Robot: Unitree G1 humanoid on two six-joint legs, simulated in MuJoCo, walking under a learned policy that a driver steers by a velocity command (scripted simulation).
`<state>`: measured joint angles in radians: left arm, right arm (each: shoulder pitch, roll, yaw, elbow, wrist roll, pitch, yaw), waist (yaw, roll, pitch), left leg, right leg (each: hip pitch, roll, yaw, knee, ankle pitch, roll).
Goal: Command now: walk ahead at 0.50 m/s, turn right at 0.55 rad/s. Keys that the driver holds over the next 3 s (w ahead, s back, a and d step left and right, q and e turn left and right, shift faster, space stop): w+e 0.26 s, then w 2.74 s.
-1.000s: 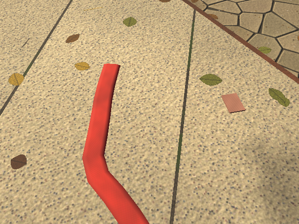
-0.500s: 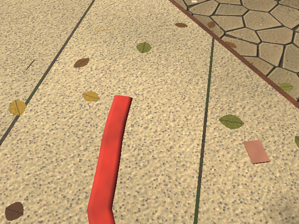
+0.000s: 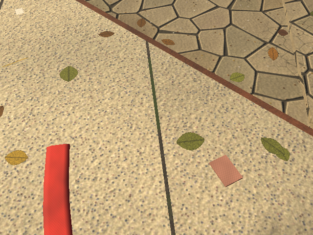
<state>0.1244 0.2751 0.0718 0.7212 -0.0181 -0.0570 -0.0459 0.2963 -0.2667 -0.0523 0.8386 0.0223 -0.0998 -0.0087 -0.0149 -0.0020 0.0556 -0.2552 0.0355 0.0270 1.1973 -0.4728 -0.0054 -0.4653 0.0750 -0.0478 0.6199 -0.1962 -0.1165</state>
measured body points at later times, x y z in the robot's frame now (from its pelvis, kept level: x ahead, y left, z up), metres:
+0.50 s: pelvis +0.29 +0.03 +0.01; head +0.31 +0.03 +0.46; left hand +0.42 +0.28 -0.11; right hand +0.40 -0.26 -0.07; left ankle +0.38 +0.12 -0.72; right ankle +0.14 -0.06 -0.64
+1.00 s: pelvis +0.53 -0.09 +0.01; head +0.55 -0.11 +0.46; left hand +0.78 +0.11 -0.06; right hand +0.49 -0.36 -0.12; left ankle +0.45 +0.09 -0.63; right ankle +0.57 -0.19 -0.72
